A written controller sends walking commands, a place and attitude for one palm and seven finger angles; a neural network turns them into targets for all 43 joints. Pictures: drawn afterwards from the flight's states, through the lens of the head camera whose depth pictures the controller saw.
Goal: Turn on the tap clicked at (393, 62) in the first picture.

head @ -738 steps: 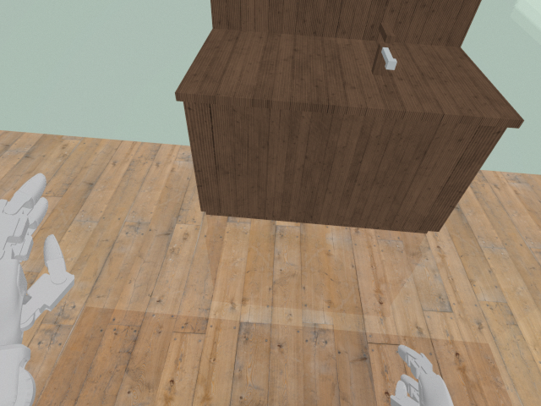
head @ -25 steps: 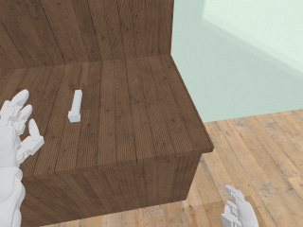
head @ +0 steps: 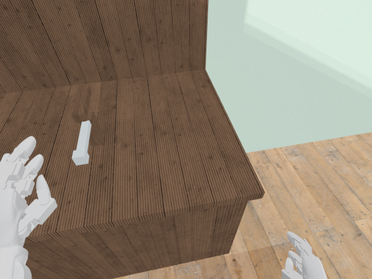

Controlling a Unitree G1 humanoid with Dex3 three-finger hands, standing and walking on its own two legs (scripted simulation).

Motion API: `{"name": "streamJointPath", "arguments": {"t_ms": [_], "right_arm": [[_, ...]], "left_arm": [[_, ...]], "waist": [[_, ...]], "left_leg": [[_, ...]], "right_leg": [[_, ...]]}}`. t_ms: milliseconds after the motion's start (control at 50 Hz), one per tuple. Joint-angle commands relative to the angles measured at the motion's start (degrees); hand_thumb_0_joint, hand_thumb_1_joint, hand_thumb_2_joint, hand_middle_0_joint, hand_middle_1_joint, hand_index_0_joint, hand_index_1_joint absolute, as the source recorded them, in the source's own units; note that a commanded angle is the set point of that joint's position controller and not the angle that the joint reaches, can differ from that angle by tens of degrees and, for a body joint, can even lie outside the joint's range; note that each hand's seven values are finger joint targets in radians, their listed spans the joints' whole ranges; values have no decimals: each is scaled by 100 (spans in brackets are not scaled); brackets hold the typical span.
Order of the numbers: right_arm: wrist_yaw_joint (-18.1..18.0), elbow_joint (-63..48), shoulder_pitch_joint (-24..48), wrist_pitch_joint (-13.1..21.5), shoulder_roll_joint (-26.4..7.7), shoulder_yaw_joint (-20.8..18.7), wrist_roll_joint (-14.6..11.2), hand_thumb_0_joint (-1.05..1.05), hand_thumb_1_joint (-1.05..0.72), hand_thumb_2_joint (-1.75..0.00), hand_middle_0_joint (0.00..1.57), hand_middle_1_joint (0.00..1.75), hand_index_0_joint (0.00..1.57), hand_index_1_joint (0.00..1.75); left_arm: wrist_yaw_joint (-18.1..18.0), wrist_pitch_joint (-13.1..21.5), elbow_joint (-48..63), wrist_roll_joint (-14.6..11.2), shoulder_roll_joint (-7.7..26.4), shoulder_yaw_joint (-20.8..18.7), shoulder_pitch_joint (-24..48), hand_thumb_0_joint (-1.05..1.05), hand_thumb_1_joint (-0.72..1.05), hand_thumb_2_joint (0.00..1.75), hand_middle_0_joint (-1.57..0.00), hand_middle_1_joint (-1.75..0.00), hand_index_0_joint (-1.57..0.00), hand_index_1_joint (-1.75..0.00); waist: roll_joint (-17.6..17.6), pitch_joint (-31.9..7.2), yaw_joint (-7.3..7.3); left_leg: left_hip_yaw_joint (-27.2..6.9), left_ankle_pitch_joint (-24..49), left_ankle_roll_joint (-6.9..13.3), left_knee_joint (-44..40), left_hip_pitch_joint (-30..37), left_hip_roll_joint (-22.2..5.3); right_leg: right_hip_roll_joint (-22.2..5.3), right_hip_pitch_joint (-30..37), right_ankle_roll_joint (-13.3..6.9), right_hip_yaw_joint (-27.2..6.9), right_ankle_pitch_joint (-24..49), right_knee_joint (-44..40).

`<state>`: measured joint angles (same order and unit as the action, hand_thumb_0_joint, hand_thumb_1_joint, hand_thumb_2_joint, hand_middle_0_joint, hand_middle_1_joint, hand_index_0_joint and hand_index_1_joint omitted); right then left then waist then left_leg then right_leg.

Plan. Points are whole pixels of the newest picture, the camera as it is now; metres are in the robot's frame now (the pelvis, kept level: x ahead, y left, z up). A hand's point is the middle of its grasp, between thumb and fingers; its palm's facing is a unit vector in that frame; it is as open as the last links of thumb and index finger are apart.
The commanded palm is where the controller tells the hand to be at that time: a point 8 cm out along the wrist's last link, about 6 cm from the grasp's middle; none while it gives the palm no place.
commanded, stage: turn the palm inward beside the body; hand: left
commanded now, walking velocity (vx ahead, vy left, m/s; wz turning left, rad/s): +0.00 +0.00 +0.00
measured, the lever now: (80, 157) +0.35 +0.31 +0.06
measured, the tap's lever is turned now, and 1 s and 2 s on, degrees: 0 0 0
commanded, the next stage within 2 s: reach beside the lever's end, fingers flat in 1.14 s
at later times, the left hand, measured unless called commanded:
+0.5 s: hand (43, 224) +0.16 +0.25 +0.14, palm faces +0.46 -0.87 -0.16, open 7.4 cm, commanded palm +0.11 +0.29 +0.15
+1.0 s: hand (48, 228) +0.15 +0.23 +0.14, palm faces +0.48 -0.87 -0.12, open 7.4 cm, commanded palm +0.10 +0.28 +0.15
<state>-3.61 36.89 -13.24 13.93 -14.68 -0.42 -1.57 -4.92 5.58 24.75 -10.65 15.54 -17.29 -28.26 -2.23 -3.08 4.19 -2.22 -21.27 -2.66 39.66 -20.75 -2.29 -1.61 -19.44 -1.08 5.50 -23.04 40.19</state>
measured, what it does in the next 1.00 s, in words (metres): stands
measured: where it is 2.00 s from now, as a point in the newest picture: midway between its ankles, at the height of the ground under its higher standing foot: outside the picture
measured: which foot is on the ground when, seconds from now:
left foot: down 0.00-1.00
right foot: down 0.00-1.00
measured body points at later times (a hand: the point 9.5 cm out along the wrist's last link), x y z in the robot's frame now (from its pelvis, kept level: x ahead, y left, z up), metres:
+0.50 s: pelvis -0.02 +0.01 +0.00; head -0.03 +0.00 +0.45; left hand +0.13 +0.29 +0.15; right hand +0.18 -0.20 -0.07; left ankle -0.01 +0.15 -0.72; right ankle -0.02 -0.10 -0.72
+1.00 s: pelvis -0.02 +0.00 +0.00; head -0.04 -0.02 +0.45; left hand +0.12 +0.28 +0.15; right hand +0.18 -0.21 -0.07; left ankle -0.01 +0.15 -0.72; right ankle -0.02 -0.10 -0.72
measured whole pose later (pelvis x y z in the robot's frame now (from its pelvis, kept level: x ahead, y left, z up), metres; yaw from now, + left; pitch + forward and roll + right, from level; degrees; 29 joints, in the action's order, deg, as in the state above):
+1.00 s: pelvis -0.02 +0.00 +0.00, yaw +1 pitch +0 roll +0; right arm -5.0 36.2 -12.3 14.4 -13.6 2.4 -1.6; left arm -10.6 -3.2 30.0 -13.0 11.7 -11.9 -32.1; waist -3.2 -3.2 4.4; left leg -3.3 -19.6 -2.4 39.7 -19.9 -2.1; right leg -1.7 -17.8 -1.0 6.4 -21.1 39.2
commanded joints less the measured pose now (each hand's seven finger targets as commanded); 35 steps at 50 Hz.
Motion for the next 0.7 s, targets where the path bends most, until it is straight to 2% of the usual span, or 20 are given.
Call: {"name": "streamJointPath", "arguments": {"t_ms": [0, 20, 40, 80, 120, 160, 220, 240, 300, 320, 340, 400, 420, 440, 480, 520, 540, 620, 640, 680], "right_arm": [[-16, -985, 535, 323, -551, -199, 4, 0, -90, -90, 20, 30, 20, 30], [-27, -963, 623, 294, -523, -165, -6, 0, -90, -90, 20, 30, 20, 30], [-25, -1009, 580, 270, -499, -140, -2, 0, -90, -90, 20, 30, 20, 30], [-37, -1039, 599, 250, -526, -145, 12, 0, -90, -90, 20, 30, 20, 30], [-68, -1038, 698, 210, -505, -94, 6, 0, -90, -90, 20, 30, 20, 30], [-70, -1069, 682, 184, -498, -81, 0, 0, -90, -90, 20, 30, 20, 30], [-106, -1070, 808, 176, -476, -35, -1, 0, -90, -90, 20, 30, 20, 30], [-99, -1095, 783, 181, -451, -19, 8, 0, -90, -90, 20, 30, 20, 30], [-115, -1099, 800, 192, -480, -9, 20, 0, -90, -90, 20, 30, 20, 30], [-128, -1076, 871, 193, -462, 5, 11, 0, -90, -90, 20, 30, 20, 30], [-119, -1111, 853, 202, -443, 14, 17, 0, -90, -90, 20, 30, 20, 30], [-123, -1103, 852, 229, -476, 4, 28, 0, -90, -90, 20, 30, 20, 30], [-139, -1079, 911, 218, -472, 19, 17, 0, -90, -90, 20, 30, 20, 30], [-133, -1123, 924, 222, -437, 28, 10, 0, -90, -90, 20, 30, 20, 30], [-139, -1106, 911, 242, -468, 18, 19, 0, -90, -90, 20, 30, 20, 30], [-153, -1077, 944, 248, -461, 26, 6, 0, -90, -90, 20, 30, 20, 30], [-153, -1118, 941, 256, -447, 43, 4, 0, -90, -90, 20, 30, 20, 30], [-195, -1054, 956, 308, -466, 37, -4, 0, -90, -90, 20, 30, 20, 30], [-188, -1086, 971, 326, -439, 42, -12, 0, -90, -90, 20, 30, 20, 30], [-189, -1064, 950, 358, -469, 34, -13, 0, -90, -90, 20, 30, 20, 30]], "left_arm": [[-159, 283, 1416, 7, 912, -541, 222, 0, 90, 90, -20, -30, -20, -30], [-207, 204, 1382, 52, 963, -604, 140, 0, 90, 90, -20, -30, -20, -30], [-209, 152, 1438, 40, 753, -374, 200, 0, 90, 90, -20, -30, -20, -30], [-228, 55, 1471, 8, 768, -381, 175, 0, 90, 90, -20, -30, -20, -30], [-280, -59, 1515, 40, 811, -413, 157, 0, 90, 90, -20, -30, -20, -30], [-291, -121, 1489, 35, 645, -227, 224, 0, 90, 90, -20, -30, -20, -30], [-373, -190, 1634, 93, 743, -245, 303, 0, 90, 90, -20, -30, -20, -30], [-385, -183, 1671, 79, 564, -81, 340, 0, 90, 90, -20, -30, -20, -30], [-429, -201, 1686, 63, 578, -40, 285, 0, 90, 90, -20, -30, -20, -30], [-459, -219, 1730, 106, 658, -120, 255, 0, 90, 90, -20, -30, -20, -30], [-472, -198, 1819, 119, 518, 37, 266, 0, 90, 90, -20, -30, -20, -30], [-514, -200, 1767, 41, 543, -9, 96, 0, 90, 90, -20, -30, -20, -30], [-541, -240, 1748, 62, 622, -113, 5, 0, 90, 90, -20, -30, -20, -30], [-544, -236, 1825, 47, 407, 101, 67, 0, 90, 90, -20, -30, -20, -30], [-558, -255, 1749, -15, 420, 69, -40, 0, 90, 90, -20, -30, -20, -30], [-588, -292, 1767, -2, 523, -26, -113, 0, 90, 90, -20, -30, -20, -30], [-597, -280, 1867, -25, 373, 134, 15, 0, 90, 90, -20, -30, -20, -30], [-648, -345, 1810, -90, 564, -76, -12, 0, 90, 90, -20, -30, -20, -30], [-633, -329, 1935, -98, 335, 151, 114, 0, 90, 90, -20, -30, -20, -30], [-637, -361, 1869, -130, 383, 105, 77, 0, 90, 90, -20, -30, -20, -30]], "waist": [[82, -794, 18], [-62, -651, 55], [13, -648, 8], [128, -675, 21], [11, -533, 46], [169, -444, -1], [-102, -369, 21], [-98, -364, -10], [-21, -374, -13], [-182, -344, 32], [-166, -371, -6], [19, -350, 0], [-101, -305, 53], [-130, -280, -12], [16, -263, 8], [-138, -177, 44], [-54, -177, -19], [5, -133, 20], [-17, -185, -51], [-33, -163, -15]], "left_leg": [[191, 2159, 375, -338, 385, 258], [187, 2108, 363, -370, 368, 249], [168, 2068, 362, -390, 362, 248], [134, 2033, 358, -418, 379, 225], [113, 1908, 350, -471, 357, 231], [77, 1752, 342, -513, 312, 200], [32, 1440, 331, -591, 321, 212], [13, 1349, 320, -618, 307, 218], [-19, 1148, 330, -629, 269, 218], [-28, 1097, 314, -673, 288, 219], [-35, 1092, 309, -668, 294, 222], [-45, 950, 327, -651, 221, 226], [-49, 849, 321, -685, 190, 239], [-35, 791, 322, -677, 206, 244], [-51, 726, 335, -671, 150, 243], [-52, 598, 329, -688, 112, 252], [-63, 539, 337, -692, 105, 261], [-43, 358, 364, -645, 56, 286], [-36, 382, 362, -641, 115, 289], [-41, 363, 366, -636, 85, 292]], "right_leg": [[12, 307, 77, -48, 2364, -539], [27, 269, 65, -38, 2261, -558], [21, 230, 63, -14, 2193, -566], [39, 241, 65, -8, 2122, -587], [50, 194, 54, 0, 1941, -623], [62, 114, 54, 29, 1736, -659], [73, 38, 36, 8, 1310, -723], [60, 9, 26, 21, 1207, -728], [75, -18, 28, 21, 999, -760], [87, 5, 8, 10, 941, -760], [69, -7, 4, 32, 929, -739], [75, -27, 15, 30, 828, -778], [89, -25, 7, 18, 742, -792], [69, -80, 10, 26, 701, -788], [76, -72, 15, 28, 659, -810], [79, -87, 11, 8, 544, -836], [56, -124, 16, 18, 504, -833], [59, -115, 39, -56, 309, -970], [38, -127, 36, -38, 338, -940], [42, -120, 33, -54, 319, -955]]}}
